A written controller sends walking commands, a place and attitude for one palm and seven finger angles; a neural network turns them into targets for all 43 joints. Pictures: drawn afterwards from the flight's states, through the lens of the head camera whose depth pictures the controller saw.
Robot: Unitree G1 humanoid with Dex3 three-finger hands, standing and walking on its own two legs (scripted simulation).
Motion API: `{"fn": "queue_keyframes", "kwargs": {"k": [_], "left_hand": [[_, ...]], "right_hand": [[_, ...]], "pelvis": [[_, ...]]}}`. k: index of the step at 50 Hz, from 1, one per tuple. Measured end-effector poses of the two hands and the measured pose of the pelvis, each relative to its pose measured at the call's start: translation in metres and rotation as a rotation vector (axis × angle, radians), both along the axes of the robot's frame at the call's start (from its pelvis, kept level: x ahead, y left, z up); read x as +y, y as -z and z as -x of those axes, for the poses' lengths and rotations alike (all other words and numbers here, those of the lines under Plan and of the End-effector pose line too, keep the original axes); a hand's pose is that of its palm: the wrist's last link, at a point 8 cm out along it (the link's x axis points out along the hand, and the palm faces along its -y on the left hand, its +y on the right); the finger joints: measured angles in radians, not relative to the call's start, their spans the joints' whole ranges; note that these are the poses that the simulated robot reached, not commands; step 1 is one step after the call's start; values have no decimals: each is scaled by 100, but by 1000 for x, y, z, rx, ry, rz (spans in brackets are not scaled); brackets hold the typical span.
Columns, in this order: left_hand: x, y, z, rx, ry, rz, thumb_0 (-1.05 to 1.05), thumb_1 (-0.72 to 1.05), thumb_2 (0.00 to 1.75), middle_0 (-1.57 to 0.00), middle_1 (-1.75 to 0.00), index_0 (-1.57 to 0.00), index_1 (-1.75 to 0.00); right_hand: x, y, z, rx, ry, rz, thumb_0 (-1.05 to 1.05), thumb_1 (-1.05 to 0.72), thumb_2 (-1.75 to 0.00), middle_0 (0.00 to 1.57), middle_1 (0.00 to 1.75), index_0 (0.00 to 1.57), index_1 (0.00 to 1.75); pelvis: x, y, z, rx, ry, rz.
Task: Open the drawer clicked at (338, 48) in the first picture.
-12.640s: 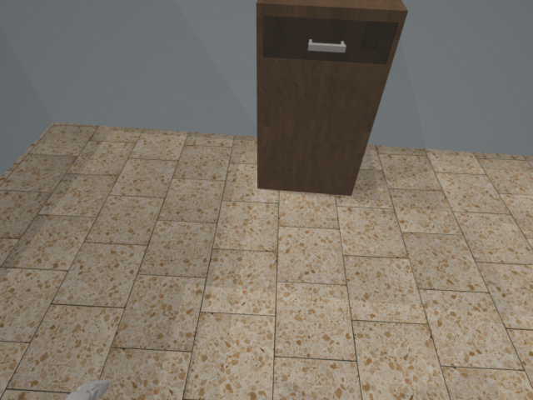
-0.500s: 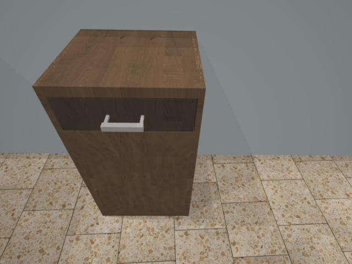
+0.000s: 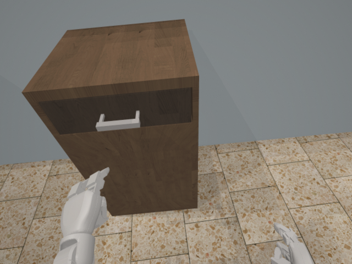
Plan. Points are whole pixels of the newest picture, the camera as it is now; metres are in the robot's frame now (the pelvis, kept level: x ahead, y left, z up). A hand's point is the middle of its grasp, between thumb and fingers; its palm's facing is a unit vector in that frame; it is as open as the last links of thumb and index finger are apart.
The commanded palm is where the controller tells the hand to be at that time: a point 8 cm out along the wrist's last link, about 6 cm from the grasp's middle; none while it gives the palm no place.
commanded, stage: raise the hand with hooked fingers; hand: left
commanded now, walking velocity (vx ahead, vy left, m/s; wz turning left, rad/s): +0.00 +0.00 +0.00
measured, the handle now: (119, 120) +0.52 +0.20 +0.03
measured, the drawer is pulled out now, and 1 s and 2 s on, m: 0.00 0.00 0.00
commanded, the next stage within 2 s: move the hooked fingers above the handle in 1.60 s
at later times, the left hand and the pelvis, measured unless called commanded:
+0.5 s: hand (98, 201) +0.26 +0.19 +0.03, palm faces +0.05 -0.12 -0.99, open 10.8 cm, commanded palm +0.22 +0.20 +0.08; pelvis +0.02 -0.05 +0.00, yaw +1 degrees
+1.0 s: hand (86, 159) +0.32 +0.21 +0.11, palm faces +0.14 -0.11 -0.98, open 13.5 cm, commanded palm +0.29 +0.22 +0.17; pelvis +0.02 -0.01 +0.01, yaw -3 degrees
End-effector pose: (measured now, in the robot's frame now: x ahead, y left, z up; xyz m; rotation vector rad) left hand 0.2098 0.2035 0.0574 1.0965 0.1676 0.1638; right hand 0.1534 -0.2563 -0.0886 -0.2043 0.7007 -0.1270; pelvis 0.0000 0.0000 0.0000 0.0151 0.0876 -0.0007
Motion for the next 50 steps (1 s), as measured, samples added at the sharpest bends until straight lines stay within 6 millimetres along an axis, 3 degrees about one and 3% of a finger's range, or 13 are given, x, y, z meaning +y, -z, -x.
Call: {"fn": "queue_keyframes", "kwargs": {"k": [2,5,9,12,16,20,24,30,34,38,43,50], "left_hand": [[-14,7,0,-3,56,-67,1,72,82,-21,-43,-21,-43],[-26,33,20,63,90,-122,0,64,79,-22,-47,-22,-48],[-15,54,61,157,35,-228,0,54,75,-24,-53,-24,-54],[4,46,74,135,-32,-337,0,46,72,-26,-58,-25,-58],[18,13,53,-5,-91,-398,0,36,67,-27,-64,-27,-64],[7,-18,10,-87,-83,-377,0,26,64,-27,-70,-27,-70],[-8,-28,-21,-24,-25,-349,0,18,60,-27,-76,-27,-76],[-14,-27,-33,84,80,-360,0,4,54,-28,-85,-28,-85],[-13,-46,-37,-2,106,-369,0,-5,50,-29,-91,-29,-91],[-5,-67,-47,-116,75,-383,0,-14,46,-30,-97,-30,-97],[7,-77,-64,-114,14,-376,0,-26,41,-31,-104,-30,-105],[10,-100,-81,-110,60,-364,0,-40,34,-32,-114,-31,-114]], "right_hand": [[0,-12,-25,-23,-25,-13,2,-91,-89,20,30,20,30],[4,-28,-57,-27,-94,-8,2,-91,-89,20,30,20,30],[12,-37,-93,-28,-195,22,1,-91,-89,20,30,20,30],[20,-33,-114,-31,-255,33,1,-90,-89,20,30,20,30],[33,-19,-127,-38,-301,5,1,-90,-89,20,30,20,30],[41,-8,-119,-2,-280,-61,1,-90,-89,20,30,20,30],[35,-2,-95,75,-220,-109,1,-90,-89,20,30,20,30],[0,4,-59,163,-105,-77,1,-90,-89,21,30,20,30],[-27,8,-43,201,-31,-19,1,-90,-89,20,30,20,30],[-40,8,-37,206,24,7,2,-90,-89,20,30,20,30],[-31,0,-41,171,57,-12,2,-91,-90,20,30,19,30],[9,-18,-57,85,21,-51,1,-91,-90,20,30,19,30]], "pelvis": [[-6,2,0,17,24,-8],[-16,4,0,34,34,-17],[-29,8,-4,50,14,-10],[-36,13,-7,56,-18,-2],[-43,18,-9,49,-59,6],[-47,14,-13,34,-66,4],[-50,4,-21,26,-24,-15],[-51,-5,-29,11,55,-18],[-46,-7,-30,12,64,-13],[-39,-7,-28,10,54,-9],[-28,-10,-24,-13,52,-5],[-12,-14,-20,-64,50,6]]}}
